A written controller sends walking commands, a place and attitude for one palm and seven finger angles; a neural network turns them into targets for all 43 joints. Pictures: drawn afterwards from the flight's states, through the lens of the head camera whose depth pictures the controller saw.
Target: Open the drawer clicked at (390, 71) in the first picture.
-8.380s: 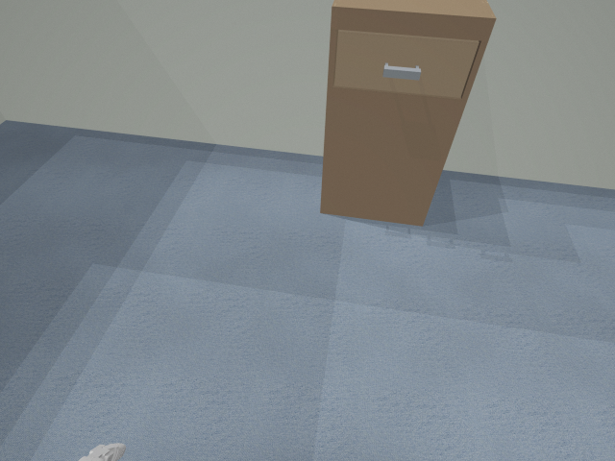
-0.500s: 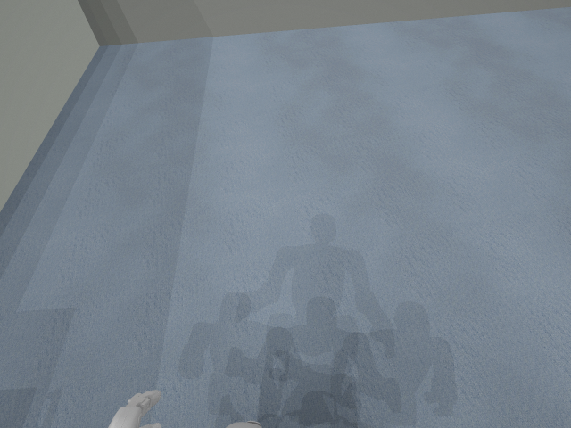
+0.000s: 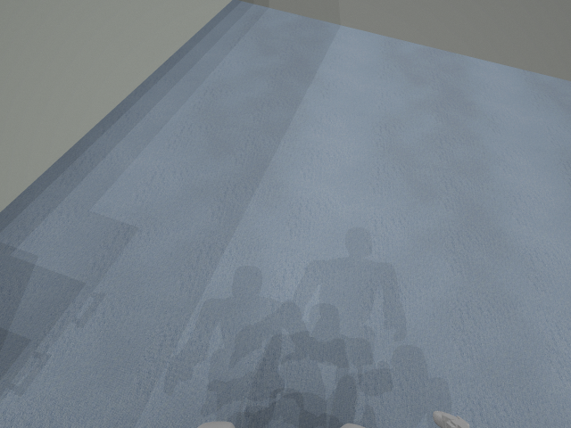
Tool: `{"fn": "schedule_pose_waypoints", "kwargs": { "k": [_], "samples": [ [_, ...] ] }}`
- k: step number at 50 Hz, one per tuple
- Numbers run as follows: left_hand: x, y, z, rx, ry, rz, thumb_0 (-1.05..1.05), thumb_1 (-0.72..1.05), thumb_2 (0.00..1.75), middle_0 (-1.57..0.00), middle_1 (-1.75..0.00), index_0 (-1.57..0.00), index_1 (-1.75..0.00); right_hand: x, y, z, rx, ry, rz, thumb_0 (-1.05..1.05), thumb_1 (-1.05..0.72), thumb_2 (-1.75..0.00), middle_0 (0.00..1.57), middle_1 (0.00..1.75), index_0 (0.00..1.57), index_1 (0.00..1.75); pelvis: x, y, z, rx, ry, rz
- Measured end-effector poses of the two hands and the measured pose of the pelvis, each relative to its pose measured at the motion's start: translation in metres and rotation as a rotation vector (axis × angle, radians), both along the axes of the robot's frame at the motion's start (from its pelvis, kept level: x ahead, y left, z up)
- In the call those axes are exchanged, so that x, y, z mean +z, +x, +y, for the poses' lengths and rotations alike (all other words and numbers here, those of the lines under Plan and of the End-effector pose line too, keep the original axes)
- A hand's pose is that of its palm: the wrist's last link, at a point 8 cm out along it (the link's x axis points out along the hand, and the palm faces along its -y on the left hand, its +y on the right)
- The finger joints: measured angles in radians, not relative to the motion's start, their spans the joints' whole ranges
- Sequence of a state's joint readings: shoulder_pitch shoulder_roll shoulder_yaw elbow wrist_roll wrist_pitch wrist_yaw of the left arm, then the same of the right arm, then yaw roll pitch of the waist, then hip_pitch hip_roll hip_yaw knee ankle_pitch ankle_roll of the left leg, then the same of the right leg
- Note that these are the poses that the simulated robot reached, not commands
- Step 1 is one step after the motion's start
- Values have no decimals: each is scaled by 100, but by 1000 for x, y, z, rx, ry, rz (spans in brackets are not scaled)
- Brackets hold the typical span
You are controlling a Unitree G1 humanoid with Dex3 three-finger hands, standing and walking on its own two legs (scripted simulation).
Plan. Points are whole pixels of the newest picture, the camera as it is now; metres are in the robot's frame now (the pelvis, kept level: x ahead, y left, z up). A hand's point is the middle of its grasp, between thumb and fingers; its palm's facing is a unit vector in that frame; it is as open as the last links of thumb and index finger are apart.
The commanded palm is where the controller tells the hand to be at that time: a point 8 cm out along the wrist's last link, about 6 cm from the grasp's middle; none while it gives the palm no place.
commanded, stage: turn to face it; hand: left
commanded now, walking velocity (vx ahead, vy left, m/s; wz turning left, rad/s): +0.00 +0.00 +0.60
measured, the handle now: out of the picture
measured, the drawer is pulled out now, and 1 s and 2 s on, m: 0.00 0.00 0.00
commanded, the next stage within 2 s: none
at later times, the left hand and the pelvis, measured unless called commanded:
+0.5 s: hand out of the picture +0.07 +0.19 -0.13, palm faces +0.27 -0.92 -0.29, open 7.4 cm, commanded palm none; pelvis -0.01 -0.04 +0.01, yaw +17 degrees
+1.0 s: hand out of the picture -0.14 +0.20 -0.18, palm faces +0.60 -0.76 -0.26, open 7.4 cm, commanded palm none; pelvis -0.03 +0.00 +0.00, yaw +36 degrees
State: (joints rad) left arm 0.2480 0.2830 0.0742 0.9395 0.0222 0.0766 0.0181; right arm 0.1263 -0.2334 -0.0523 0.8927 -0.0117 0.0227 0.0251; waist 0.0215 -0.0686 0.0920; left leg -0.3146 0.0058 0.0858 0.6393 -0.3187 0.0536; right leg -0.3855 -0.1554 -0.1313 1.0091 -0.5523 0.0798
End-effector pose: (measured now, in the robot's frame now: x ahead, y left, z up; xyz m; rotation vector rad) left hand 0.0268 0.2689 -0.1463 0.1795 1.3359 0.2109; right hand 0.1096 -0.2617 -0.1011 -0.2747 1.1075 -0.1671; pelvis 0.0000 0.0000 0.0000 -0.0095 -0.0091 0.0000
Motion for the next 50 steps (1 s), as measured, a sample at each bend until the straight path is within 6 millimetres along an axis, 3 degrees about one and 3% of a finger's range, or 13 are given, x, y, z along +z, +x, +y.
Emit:
{"fn": "schedule_pose_waypoints", "kwargs": {
  "k": [5, 12, 19, 23, 30, 36, 40, 46, 50],
  "samples": [
    [15, 10, 13, 35, -5, -69, 1, 91, 89, -19, -30, -20, -30, 11, 3, 18, 44, -7, 12, 1, -91, -90, 20, 29, 20, 30, 13, -2, 9, 60, -26, 2],
    [31, 29, 14, 71, 12, -179, 1, 91, 90, -19, -30, -20, -30, 6, -6, 28, 79, 24, 58, 1, -91, -90, 21, 30, 20, 30, 17, -3, 8, 138, -27, 10],
    [43, 40, -6, 101, 39, -247, 1, 90, 90, -19, -30, -20, -30, -11, -22, 11, 100, 50, 134, 1, -90, -90, 21, 30, 20, 30, 15, -6, -11, 225, -20, 22],
    [47, 33, -23, 133, 71, -287, 0, 90, 89, -20, -30, -20, -30, -28, -24, -8, 125, 69, 175, 1, -90, -90, 21, 30, 20, 30, 7, -7, -31, 279, 2, 31],
    [58, -22, -49, 242, 97, -226, 0, 90, 89, -20, -30, -21, -30, -28, -3, -24, 208, 73, 197, 1, -91, -90, 20, 29, 20, 30, 16, -7, -45, 374, 33, 7],
    [50, -71, -59, 353, 76, -165, 1, 90, 89, -20, -30, -21, -30, -23, 25, -14, 311, 43, 206, 1, -91, -90, 20, 29, 20, 30, 17, -9, -43, 465, 40, 4],
    [37, -109, -59, 435, 50, -112, 0, 90, 89, -20, -30, -21, -30, -18, 52, 13, 405, 16, 189, 1, -91, -90, 20, 29, 20, 30, 14, -14, -33, 519, 37, 9],
    [4, -176, -44, 572, 6, -27, 0, 90, 89, -20, -30, -21, -30, -12, 96, 82, 567, -14, 58, 1, -91, -90, 20, 29, 20, 30, -4, -26, -5, 599, 13, 16],
    [3, -199, -31, 624, 5, 16, 1, 90, 89, -20, -30, -20, -30, 3, 104, 116, 628, -8, -9, 1, -91, -90, 20, 29, 20, 30, 1, -32, 4, 627, -2, 9]
  ]
}}
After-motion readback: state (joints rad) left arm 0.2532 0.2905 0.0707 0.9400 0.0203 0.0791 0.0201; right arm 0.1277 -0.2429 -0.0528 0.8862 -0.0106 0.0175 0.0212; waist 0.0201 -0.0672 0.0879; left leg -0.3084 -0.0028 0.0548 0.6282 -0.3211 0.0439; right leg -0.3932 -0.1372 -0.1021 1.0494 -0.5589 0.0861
